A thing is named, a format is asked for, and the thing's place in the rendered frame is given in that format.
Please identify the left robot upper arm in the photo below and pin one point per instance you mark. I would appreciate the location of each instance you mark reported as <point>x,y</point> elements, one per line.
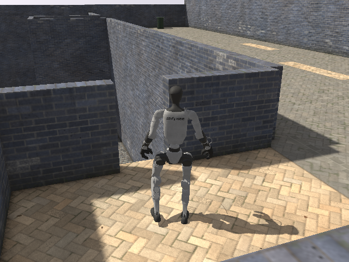
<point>154,124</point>

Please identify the robot right shin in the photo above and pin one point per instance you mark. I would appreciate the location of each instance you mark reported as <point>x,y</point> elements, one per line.
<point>185,198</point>

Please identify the robot right thigh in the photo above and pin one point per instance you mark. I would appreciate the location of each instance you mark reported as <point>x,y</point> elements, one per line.
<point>186,168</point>

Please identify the right robot upper arm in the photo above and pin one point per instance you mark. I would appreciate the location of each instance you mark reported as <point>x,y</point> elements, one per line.
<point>196,124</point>

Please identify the right robot hand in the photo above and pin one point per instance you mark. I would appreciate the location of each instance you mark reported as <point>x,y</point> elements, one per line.
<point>210,152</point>

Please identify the robot right forearm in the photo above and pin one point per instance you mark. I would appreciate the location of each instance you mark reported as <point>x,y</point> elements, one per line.
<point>204,142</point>

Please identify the robot left forearm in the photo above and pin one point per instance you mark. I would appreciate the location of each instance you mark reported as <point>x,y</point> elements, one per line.
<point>146,142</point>

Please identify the left robot hand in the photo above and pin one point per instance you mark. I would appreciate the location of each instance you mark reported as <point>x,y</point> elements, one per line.
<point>145,151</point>

